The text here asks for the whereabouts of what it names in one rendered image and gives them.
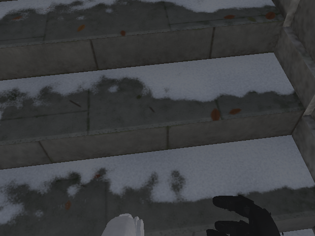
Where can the robot left thigh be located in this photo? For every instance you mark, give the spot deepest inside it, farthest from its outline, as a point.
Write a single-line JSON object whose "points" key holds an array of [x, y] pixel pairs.
{"points": [[124, 225]]}

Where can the robot right hand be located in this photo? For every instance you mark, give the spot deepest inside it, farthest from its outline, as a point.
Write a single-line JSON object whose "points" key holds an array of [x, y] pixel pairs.
{"points": [[260, 220]]}

